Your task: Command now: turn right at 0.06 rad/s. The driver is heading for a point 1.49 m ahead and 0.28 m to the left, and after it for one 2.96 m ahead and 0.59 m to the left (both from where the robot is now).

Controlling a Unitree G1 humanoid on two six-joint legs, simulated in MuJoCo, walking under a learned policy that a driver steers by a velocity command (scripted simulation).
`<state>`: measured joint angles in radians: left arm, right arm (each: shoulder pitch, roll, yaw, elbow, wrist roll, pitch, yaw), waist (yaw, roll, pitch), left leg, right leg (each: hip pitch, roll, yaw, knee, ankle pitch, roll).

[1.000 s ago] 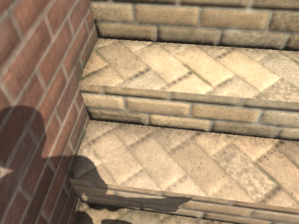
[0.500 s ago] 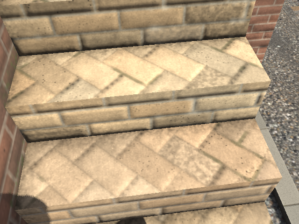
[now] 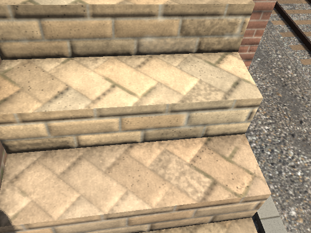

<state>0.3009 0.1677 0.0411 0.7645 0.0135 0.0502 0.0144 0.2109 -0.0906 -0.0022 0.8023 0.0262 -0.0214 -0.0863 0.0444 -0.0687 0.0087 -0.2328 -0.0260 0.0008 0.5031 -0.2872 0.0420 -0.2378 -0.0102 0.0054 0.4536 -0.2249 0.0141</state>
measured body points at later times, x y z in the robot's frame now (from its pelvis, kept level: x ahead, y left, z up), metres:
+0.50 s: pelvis +0.01 -0.03 +0.01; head +0.03 -0.02 +0.46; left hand +0.06 +0.18 -0.14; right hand +0.06 -0.26 -0.14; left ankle -0.01 +0.09 -0.74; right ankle +0.00 -0.14 -0.74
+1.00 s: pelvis +0.08 -0.05 +0.00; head +0.08 -0.03 +0.45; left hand +0.10 +0.19 -0.15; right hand +0.11 -0.29 -0.14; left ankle -0.01 +0.09 -0.74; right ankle +0.01 -0.14 -0.73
